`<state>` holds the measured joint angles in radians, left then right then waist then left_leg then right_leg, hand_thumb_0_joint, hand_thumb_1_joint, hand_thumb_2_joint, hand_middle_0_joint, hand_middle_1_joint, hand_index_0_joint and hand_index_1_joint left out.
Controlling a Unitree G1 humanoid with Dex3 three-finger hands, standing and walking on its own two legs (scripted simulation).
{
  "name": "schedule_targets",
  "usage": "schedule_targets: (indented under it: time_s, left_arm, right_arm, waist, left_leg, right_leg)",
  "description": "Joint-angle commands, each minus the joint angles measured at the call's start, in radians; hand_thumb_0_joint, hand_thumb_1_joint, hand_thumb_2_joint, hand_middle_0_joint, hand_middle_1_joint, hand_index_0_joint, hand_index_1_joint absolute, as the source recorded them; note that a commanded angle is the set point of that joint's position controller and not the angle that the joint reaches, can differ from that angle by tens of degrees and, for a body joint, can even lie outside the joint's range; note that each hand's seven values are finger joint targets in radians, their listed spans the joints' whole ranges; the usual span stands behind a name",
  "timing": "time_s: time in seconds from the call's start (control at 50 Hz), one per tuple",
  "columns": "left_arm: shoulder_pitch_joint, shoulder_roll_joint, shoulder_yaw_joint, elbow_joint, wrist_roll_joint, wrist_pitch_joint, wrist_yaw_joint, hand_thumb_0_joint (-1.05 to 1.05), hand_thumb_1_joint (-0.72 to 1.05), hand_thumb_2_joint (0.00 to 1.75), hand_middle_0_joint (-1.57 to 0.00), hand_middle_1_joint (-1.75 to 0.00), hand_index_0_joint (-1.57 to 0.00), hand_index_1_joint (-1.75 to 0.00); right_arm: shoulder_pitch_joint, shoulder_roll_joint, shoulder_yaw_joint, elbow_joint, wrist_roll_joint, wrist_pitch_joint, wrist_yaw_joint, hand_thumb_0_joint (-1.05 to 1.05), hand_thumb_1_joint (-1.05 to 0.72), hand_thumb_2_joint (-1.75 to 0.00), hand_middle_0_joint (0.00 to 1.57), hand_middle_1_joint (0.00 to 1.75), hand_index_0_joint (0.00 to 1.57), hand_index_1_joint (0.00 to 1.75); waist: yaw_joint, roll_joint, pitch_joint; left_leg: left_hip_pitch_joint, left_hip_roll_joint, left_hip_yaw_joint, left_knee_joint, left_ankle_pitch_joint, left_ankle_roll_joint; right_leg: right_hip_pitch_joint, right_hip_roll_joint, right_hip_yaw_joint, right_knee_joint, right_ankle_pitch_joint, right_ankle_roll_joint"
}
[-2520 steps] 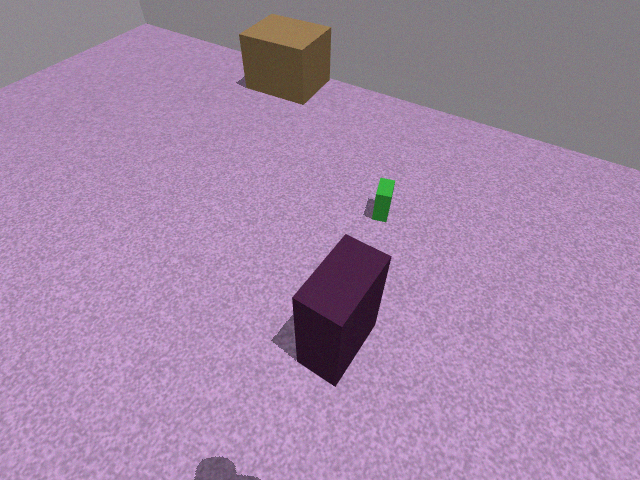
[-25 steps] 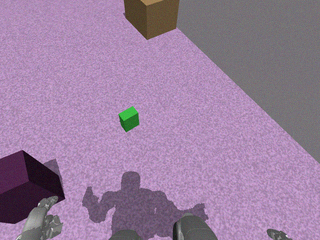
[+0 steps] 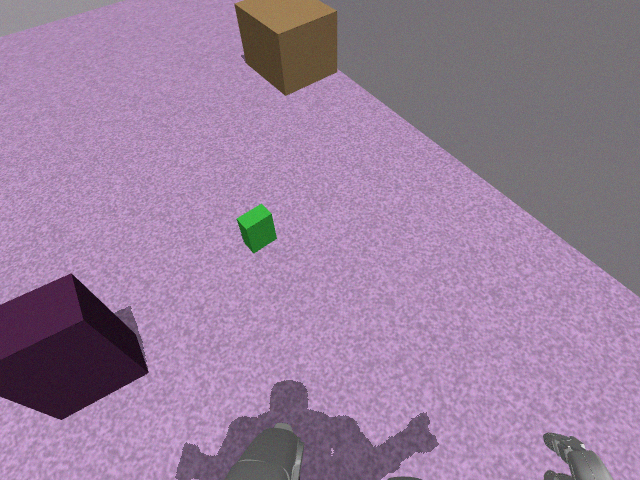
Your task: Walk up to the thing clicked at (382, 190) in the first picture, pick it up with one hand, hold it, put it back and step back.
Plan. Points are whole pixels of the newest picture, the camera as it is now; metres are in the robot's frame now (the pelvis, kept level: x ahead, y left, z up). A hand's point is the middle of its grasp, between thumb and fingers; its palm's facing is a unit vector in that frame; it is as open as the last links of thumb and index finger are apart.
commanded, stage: step back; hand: left
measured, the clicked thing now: (257, 229) +0.97 +0.30 -0.68
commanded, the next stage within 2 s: stand in 1.16 s
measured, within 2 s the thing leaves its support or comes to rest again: neither
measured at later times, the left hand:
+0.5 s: hand out of the picture -0.06 +0.27 -0.15, palm faces +0.12 -0.93 -0.36, open 7.4 cm
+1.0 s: hand out of the picture +0.01 +0.30 -0.14, palm faces +0.09 -0.92 -0.39, open 7.4 cm
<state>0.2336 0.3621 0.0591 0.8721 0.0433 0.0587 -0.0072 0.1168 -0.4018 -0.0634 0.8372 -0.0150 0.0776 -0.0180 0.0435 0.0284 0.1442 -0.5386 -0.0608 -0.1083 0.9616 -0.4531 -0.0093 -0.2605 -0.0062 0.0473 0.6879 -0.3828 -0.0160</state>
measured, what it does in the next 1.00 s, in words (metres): steps on the spot: left foot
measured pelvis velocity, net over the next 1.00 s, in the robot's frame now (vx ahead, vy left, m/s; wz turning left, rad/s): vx -0.05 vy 0.02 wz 0.11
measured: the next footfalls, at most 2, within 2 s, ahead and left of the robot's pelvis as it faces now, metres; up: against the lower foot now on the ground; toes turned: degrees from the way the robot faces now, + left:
left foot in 0.24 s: -0.05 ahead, +0.13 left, +0.00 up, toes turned +7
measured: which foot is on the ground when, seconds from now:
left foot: up 0.00-0.22, down 0.24-1.00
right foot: down 0.00-1.00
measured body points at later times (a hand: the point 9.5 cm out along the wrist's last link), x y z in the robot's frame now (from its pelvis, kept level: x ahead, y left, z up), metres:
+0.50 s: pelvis -0.09 -0.01 +0.01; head -0.08 +0.01 +0.46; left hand -0.06 +0.32 -0.12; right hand +0.02 -0.30 -0.11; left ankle -0.12 +0.11 -0.72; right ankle -0.05 -0.13 -0.72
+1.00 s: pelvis -0.05 +0.02 +0.01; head -0.02 +0.03 +0.46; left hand +0.00 +0.35 -0.11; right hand +0.05 -0.27 -0.12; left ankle -0.09 +0.12 -0.72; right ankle -0.03 -0.11 -0.72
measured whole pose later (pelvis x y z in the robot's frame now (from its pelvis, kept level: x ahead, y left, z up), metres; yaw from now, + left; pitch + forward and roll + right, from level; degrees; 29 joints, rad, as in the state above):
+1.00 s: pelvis -0.05 +0.02 +0.01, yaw +6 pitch -2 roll -1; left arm 0.13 0.38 0.04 1.02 0.01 -0.04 0.01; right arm 0.16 -0.34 -0.05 1.02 -0.02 0.00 0.00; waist 0.00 0.02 0.11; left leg -0.20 0.02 0.03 0.62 -0.37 0.02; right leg -0.23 -0.01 -0.02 0.54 -0.26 0.01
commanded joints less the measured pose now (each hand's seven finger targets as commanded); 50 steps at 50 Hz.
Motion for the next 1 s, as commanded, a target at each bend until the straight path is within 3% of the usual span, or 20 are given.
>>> schedule_targets:
  time_s: [0.0, 0.12, 0.2, 0.22, 0.26, 0.28, 0.34, 0.4, 0.46, 0.48, 0.5, 0.54, 0.68, 0.7, 0.74, 0.78, 0.84, 0.88, 0.94, 0.98]
  left_arm:
    - [-0.223, 0.251, 0.079, -0.148, 0.001, -0.043, 0.035, 0.00, 0.90, 0.90, -0.20, -0.30, -0.20, -0.30]
    - [-0.041, 0.265, 0.097, -0.116, 0.013, -0.054, 0.038, 0.00, 0.90, 0.90, -0.20, -0.30, -0.20, -0.30]
    - [-0.102, 0.293, 0.091, -0.110, -0.004, -0.042, 0.023, 0.00, 0.90, 0.90, -0.20, -0.30, -0.20, -0.30]
    - [-0.069, 0.245, 0.070, -0.106, -0.006, -0.039, 0.021, 0.00, 0.90, 0.90, -0.20, -0.30, -0.20, -0.30]
    - [-0.056, 0.158, 0.040, -0.104, -0.029, -0.042, 0.018, 0.00, 0.90, 0.90, -0.20, -0.30, -0.20, -0.30]
    - [-0.176, 0.251, 0.068, -0.101, -0.012, -0.050, 0.023, 0.00, 0.90, 0.90, -0.20, -0.30, -0.20, -0.30]
    - [-0.107, 0.216, 0.060, -0.043, -0.029, -0.063, -0.004, 0.00, 0.90, 0.90, -0.20, -0.30, -0.20, -0.30]
    - [-0.119, 0.201, 0.053, -0.021, -0.025, -0.079, -0.008, 0.00, 0.90, 0.90, -0.20, -0.30, -0.20, -0.30]
    - [-0.037, 0.192, 0.052, 0.037, -0.016, -0.100, 0.010, 0.00, 0.90, 0.90, -0.20, -0.30, -0.20, -0.30]
    - [0.007, 0.217, 0.061, 0.057, -0.011, -0.110, 0.018, 0.00, 0.90, 0.90, -0.20, -0.30, -0.20, -0.30]
    - [0.037, 0.274, 0.074, 0.061, 0.001, -0.121, 0.025, 0.00, 0.90, 0.90, -0.20, -0.30, -0.20, -0.30]
    - [-0.090, 0.347, 0.084, 0.021, 0.000, -0.120, 0.020, 0.00, 0.90, 0.90, -0.20, -0.30, -0.20, -0.30]
    - [-0.140, 0.248, 0.040, 0.025, -0.011, -0.109, 0.007, 0.00, 0.90, 0.90, -0.20, -0.30, -0.20, -0.30]
    - [-0.132, 0.218, 0.027, 0.026, -0.014, -0.106, 0.006, 0.00, 0.90, 0.90, -0.20, -0.30, -0.20, -0.30]
    - [-0.123, 0.163, 0.011, 0.034, -0.035, -0.098, 0.009, 0.00, 0.90, 0.90, -0.20, -0.30, -0.20, -0.30]
    - [-0.112, 0.234, 0.030, 0.056, -0.029, -0.098, 0.014, 0.00, 0.90, 0.90, -0.20, -0.30, -0.20, -0.30]
    - [-0.104, 0.186, 0.019, 0.063, -0.037, -0.111, 0.017, 0.00, 0.90, 0.90, -0.20, -0.30, -0.20, -0.30]
    - [-0.091, 0.170, 0.016, 0.074, -0.039, -0.118, 0.022, 0.00, 0.90, 0.90, -0.20, -0.30, -0.20, -0.30]
    - [-0.012, 0.227, 0.034, 0.117, -0.033, -0.126, 0.038, 0.00, 0.90, 0.90, -0.20, -0.30, -0.20, -0.30]
    - [-0.035, 0.289, 0.044, 0.110, -0.036, -0.121, 0.039, 0.00, 0.90, 0.90, -0.20, -0.30, -0.20, -0.30]
  right_arm:
    - [0.070, -0.179, -0.041, -0.035, 0.006, -0.030, -0.011, 0.00, -0.90, -0.90, 0.20, 0.30, 0.20, 0.30]
    - [0.055, -0.160, -0.026, -0.043, -0.008, -0.064, -0.007, 0.00, -0.90, -0.90, 0.20, 0.30, 0.20, 0.30]
    - [0.171, -0.162, -0.043, 0.036, -0.020, -0.085, 0.002, 0.00, -0.90, -0.90, 0.20, 0.30, 0.20, 0.30]
    - [0.191, -0.166, -0.052, 0.063, -0.025, -0.093, 0.000, 0.00, -0.90, -0.90, 0.20, 0.30, 0.20, 0.30]
    - [0.095, -0.273, -0.063, 0.031, -0.044, -0.102, 0.001, 0.00, -0.90, -0.90, 0.20, 0.30, 0.20, 0.30]
    - [0.075, -0.336, -0.069, 0.029, -0.030, -0.102, 0.006, 0.00, -0.90, -0.90, 0.20, 0.30, 0.20, 0.30]
    - [-0.035, -0.191, -0.033, 0.018, -0.039, -0.114, 0.006, 0.00, -0.90, -0.90, 0.20, 0.30, 0.20, 0.30]
    - [0.032, -0.204, -0.045, 0.049, -0.031, -0.113, 0.013, 0.00, -0.90, -0.90, 0.20, 0.30, 0.20, 0.30]
    - [0.019, -0.178, -0.037, 0.036, -0.017, -0.085, 0.019, 0.00, -0.90, -0.90, 0.20, 0.30, 0.20, 0.30]
    - [0.031, -0.137, -0.025, 0.031, -0.012, -0.083, 0.018, 0.00, -0.90, -0.90, 0.20, 0.30, 0.20, 0.30]
    - [0.025, -0.099, -0.016, 0.012, -0.007, -0.085, 0.020, 0.00, -0.90, -0.90, 0.20, 0.30, 0.20, 0.30]
    - [0.068, -0.173, -0.044, 0.047, -0.021, -0.078, 0.012, 0.00, -0.90, -0.90, 0.20, 0.30, 0.20, 0.30]
    - [0.121, -0.133, -0.046, 0.103, -0.022, -0.103, 0.032, 0.00, -0.90, -0.90, 0.20, 0.30, 0.20, 0.30]
    - [0.128, -0.151, -0.053, 0.104, -0.030, -0.108, 0.026, 0.00, -0.90, -0.90, 0.20, 0.30, 0.20, 0.30]
    - [0.056, -0.238, -0.058, 0.091, -0.035, -0.121, 0.017, 0.00, -0.90, -0.90, 0.20, 0.30, 0.20, 0.30]
    - [-0.004, -0.244, -0.062, 0.081, -0.033, -0.119, 0.019, 0.00, -0.90, -0.90, 0.20, 0.30, 0.20, 0.30]
    - [0.033, -0.181, -0.043, 0.105, -0.028, -0.131, 0.009, 0.00, -0.90, -0.90, 0.20, 0.30, 0.20, 0.30]
    - [0.027, -0.190, -0.043, 0.119, -0.010, -0.124, 0.005, 0.00, -0.90, -0.90, 0.20, 0.30, 0.20, 0.30]
    - [-0.013, -0.148, -0.029, 0.092, 0.015, -0.107, 0.001, 0.00, -0.90, -0.90, 0.20, 0.30, 0.20, 0.30]
    - [-0.004, -0.109, -0.020, 0.089, 0.014, -0.098, 0.000, 0.00, -0.90, -0.90, 0.20, 0.30, 0.20, 0.30]
  waist:
    - [-0.086, -0.159, -0.043]
    - [0.034, -0.249, -0.188]
    - [-0.030, -0.238, -0.203]
    - [-0.034, -0.132, -0.210]
    - [-0.009, 0.171, -0.137]
    - [-0.079, 0.167, -0.075]
    - [-0.003, 0.130, -0.012]
    - [-0.050, 0.146, -0.051]
    - [-0.011, 0.094, -0.098]
    - [0.002, 0.015, -0.134]
    - [0.007, -0.143, -0.147]
    - [-0.023, -0.136, -0.057]
    - [-0.071, -0.139, -0.123]
    - [-0.081, -0.080, -0.138]
    - [-0.054, 0.111, -0.119]
    - [-0.041, 0.068, -0.059]
    - [-0.040, 0.134, -0.111]
    - [-0.031, 0.157, -0.161]
    - [-0.001, 0.020, -0.270]
    - [-0.004, -0.094, -0.271]
  left_leg:
    - [0.063, -0.075, -0.057, 0.276, 0.028, -0.012]
    - [-0.019, 0.027, 0.035, -0.085, -0.082, -0.029]
    - [0.327, 0.050, 0.102, -0.566, 0.032, 0.024]
    - [0.439, 0.049, 0.039, -0.673, 0.110, 0.038]
    - [0.467, 0.356, -0.420, -0.732, -0.108, 0.157]
    - [0.198, 0.445, -0.503, -0.769, -0.265, 0.267]
    - [0.202, 0.253, -0.134, -0.673, 0.027, 0.167]
    - [0.267, 0.217, -0.100, -0.625, 0.103, 0.138]
    - [0.193, 0.185, -0.025, -0.476, 0.056, 0.110]
    - [0.137, 0.152, 0.008, -0.367, 0.067, 0.085]
    - [0.009, 0.058, 0.060, -0.194, 0.009, 0.037]
    - [0.111, 0.093, 0.013, -0.060, -0.134, 0.018]
    - [0.412, 0.064, 0.103, -0.487, 0.112, 0.032]
    - [0.450, 0.099, 0.029, -0.553, 0.111, 0.042]
    - [0.390, 0.361, -0.332, -0.731, -0.070, 0.147]
    - [0.269, 0.375, -0.297, -0.711, -0.023, 0.206]
    - [0.492, 0.290, -0.113, -0.551, 0.676, 0.135]
    - [0.488, 0.257, -0.029, -0.468, 0.875, 0.114]
    - [0.321, 0.166, 0.062, -0.327, 0.687, 0.048]
    - [0.238, 0.094, 0.101, -0.272, 0.240, 0.008]
  right_leg:
    - [-0.181, -0.192, 0.105, -0.295, 0.262, -0.144]
    - [0.266, -0.240, 0.175, -0.243, 0.114, -0.177]
    - [0.075, -0.252, 0.156, -0.181, 0.059, -0.145]
    - [-0.001, -0.203, 0.096, -0.055, 0.097, -0.096]
    - [-0.358, 0.006, -0.095, 0.161, -0.171, 0.008]
    - [-0.224, -0.069, 0.032, 0.212, -0.200, 0.012]
    - [-0.114, -0.041, -0.006, 0.133, -0.045, -0.002]
    - [-0.046, -0.004, -0.079, -0.050, -0.022, 0.003]
    - [0.172, 0.034, -0.094, -0.285, 0.106, -0.005]
    - [0.266, -0.026, 0.019, -0.305, 0.122, -0.016]
    - [0.299, -0.200, 0.316, -0.390, 0.044, -0.080]
    - [-0.028, -0.390, 0.499, -0.487, -0.377, -0.231]
    - [-0.135, -0.170, 0.112, -0.287, -0.033, -0.094]
    - [-0.164, -0.132, 0.063, -0.200, 0.019, -0.063]
    - [-0.224, 0.006, -0.068, 0.005, -0.064, -0.001]
    - [-0.133, -0.038, -0.004, 0.100, -0.131, -0.007]
    - [-0.178, -0.031, -0.038, -0.018, -0.068, -0.014]
    - [-0.046, -0.015, -0.072, -0.166, 0.077, -0.012]
    - [0.263, -0.089, 0.037, -0.200, 0.597, -0.044]
    - [0.245, -0.275, 0.218, -0.226, 0.579, -0.168]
